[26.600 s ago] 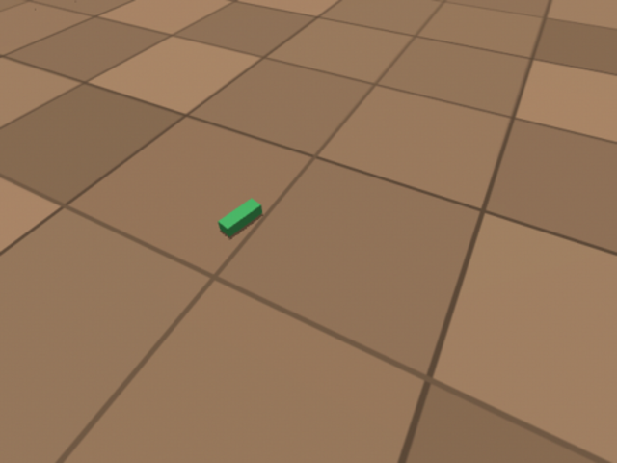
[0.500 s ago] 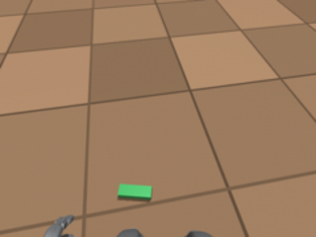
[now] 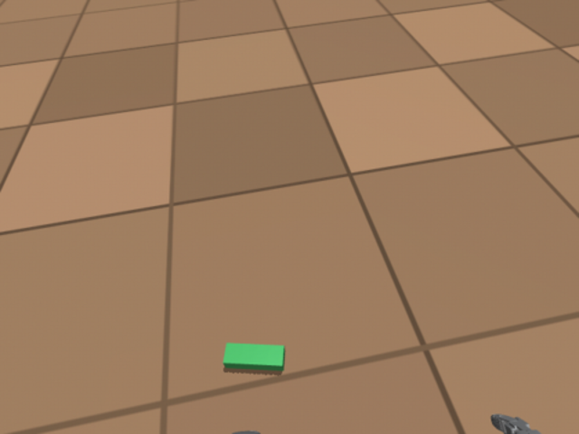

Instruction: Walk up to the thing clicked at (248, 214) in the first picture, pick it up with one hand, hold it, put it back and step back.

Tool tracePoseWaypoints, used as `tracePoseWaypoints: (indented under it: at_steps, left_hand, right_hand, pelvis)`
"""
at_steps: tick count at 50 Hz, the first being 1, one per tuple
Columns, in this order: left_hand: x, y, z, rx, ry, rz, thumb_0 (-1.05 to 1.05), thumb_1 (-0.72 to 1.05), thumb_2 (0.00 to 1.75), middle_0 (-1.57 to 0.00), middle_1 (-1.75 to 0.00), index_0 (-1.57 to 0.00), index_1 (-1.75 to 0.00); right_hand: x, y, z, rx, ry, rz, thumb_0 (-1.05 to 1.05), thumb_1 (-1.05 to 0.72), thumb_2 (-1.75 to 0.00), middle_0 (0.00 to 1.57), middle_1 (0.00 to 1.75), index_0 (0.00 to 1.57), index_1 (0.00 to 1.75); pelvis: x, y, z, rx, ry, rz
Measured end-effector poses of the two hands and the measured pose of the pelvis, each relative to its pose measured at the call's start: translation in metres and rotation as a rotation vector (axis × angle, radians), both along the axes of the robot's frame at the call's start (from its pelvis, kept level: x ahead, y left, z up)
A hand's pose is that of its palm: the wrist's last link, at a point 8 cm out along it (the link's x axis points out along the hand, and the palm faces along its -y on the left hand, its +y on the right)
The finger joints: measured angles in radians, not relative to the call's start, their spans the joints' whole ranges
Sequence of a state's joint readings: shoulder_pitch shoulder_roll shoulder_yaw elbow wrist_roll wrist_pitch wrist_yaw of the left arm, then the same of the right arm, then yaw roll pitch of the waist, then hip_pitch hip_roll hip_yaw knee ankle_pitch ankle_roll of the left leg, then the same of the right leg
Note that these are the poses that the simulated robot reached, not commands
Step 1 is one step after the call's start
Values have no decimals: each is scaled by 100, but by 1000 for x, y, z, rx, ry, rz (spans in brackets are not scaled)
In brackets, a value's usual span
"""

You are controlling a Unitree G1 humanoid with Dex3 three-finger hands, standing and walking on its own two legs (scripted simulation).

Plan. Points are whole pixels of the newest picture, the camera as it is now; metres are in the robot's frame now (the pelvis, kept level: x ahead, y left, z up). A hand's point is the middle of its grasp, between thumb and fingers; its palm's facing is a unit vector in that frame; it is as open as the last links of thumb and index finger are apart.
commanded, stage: walk up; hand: left
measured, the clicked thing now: (254, 356) +0.46 +0.18 -0.73
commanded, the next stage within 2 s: stand in 1.86 s
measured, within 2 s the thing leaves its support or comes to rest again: neither
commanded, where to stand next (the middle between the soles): +0.10 -0.01 m, yaw -1 degrees
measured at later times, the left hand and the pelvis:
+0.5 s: hand out of the picture +0.10 +0.28 -0.13, palm faces -0.05 -0.91 -0.40, open 7.4 cm; pelvis +0.02 +0.01 +0.01, yaw +0 degrees
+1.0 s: hand (130, 426) +0.16 +0.27 -0.13, palm faces +0.01 -0.95 -0.32, open 7.4 cm; pelvis +0.05 +0.03 +0.02, yaw +0 degrees
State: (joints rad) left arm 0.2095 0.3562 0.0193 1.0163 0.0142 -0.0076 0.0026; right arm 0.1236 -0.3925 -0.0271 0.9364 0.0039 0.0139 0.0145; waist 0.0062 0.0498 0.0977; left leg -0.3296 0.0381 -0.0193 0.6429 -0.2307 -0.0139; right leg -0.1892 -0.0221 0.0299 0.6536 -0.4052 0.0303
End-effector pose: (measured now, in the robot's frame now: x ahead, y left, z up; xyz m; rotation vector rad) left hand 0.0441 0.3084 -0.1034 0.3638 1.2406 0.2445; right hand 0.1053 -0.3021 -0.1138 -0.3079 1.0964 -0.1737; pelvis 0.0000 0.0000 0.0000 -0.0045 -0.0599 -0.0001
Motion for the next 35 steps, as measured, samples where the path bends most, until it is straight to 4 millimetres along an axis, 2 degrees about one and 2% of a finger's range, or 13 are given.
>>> tracePoseWaypoints:
  at_steps: [5,13,18,21,24,28,35]
  left_hand:
    - [8,4,7,-3,-77,-20,1,90,90,-20,-30,-21,-30]
    - [32,30,0,-14,-84,-37,1,90,90,-20,-30,-21,-30]
    - [47,33,6,-11,-74,-70,1,90,90,-20,-30,-20,-30]
    - [51,29,8,-6,-65,-80,1,90,90,-20,-30,-20,-30]
    - [49,20,8,3,-53,-68,1,90,90,-20,-30,-20,-30]
    - [49,10,10,-16,-38,-52,1,90,90,-20,-30,-20,-30]
    - [80,1,9,-66,-94,-26,1,90,90,-20,-30,-20,-30]
  right_hand:
    - [-18,6,-1,21,27,5,1,-91,-90,20,30,21,30]
    - [-50,11,8,-31,82,-47,1,-91,-90,20,30,21,30]
    - [-75,10,19,-46,151,-75,1,-91,-90,20,30,21,30]
    - [-82,3,18,-49,184,-87,1,-90,-90,20,30,21,30]
    - [-77,-3,9,-40,201,-100,1,-90,-90,20,30,21,30]
    - [-55,3,4,-15,181,-91,1,-91,-90,20,30,20,30]
    - [-10,23,8,14,122,-38,1,-91,-90,20,30,20,30]
  pelvis:
    - [-4,3,2,8,-15,2]
    - [7,25,2,20,-6,-8]
    - [8,22,10,8,10,-14]
    - [11,18,11,8,16,-13]
    - [15,13,9,-10,8,-7]
    - [26,13,12,-1,13,-6]
    - [42,16,17,3,14,4]
